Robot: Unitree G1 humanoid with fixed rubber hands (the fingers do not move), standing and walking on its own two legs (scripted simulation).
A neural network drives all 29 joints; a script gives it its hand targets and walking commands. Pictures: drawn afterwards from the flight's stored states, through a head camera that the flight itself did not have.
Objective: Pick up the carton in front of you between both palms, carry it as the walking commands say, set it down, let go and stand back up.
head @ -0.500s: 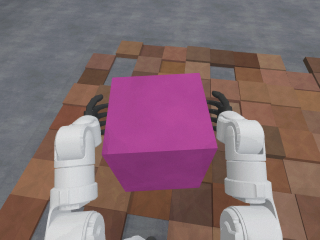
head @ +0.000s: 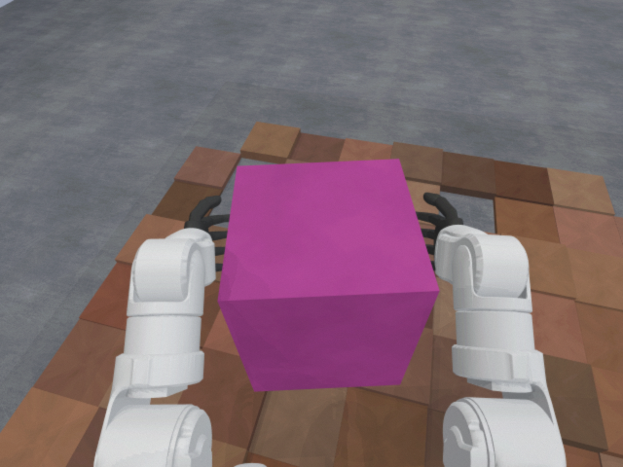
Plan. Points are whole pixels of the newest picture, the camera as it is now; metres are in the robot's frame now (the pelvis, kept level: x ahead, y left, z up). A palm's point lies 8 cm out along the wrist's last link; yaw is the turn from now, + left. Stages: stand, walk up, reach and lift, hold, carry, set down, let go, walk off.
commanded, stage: carry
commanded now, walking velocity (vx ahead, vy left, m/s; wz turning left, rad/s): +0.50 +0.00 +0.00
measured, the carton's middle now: (322, 281) +0.36 +0.00 +0.02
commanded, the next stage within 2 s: none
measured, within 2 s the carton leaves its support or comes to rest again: neither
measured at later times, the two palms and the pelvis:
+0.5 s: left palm (226, 96) +0.66 +0.16 +0.11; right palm (406, 106) +0.63 -0.14 +0.11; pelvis +0.29 +0.03 +0.01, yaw -1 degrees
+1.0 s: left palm out of the picture +0.95 +0.18 +0.20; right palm out of the picture +0.97 -0.12 +0.20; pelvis +0.58 +0.01 +0.04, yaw +0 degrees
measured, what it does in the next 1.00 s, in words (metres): climbs: left foot, then right foot 0.04 m higher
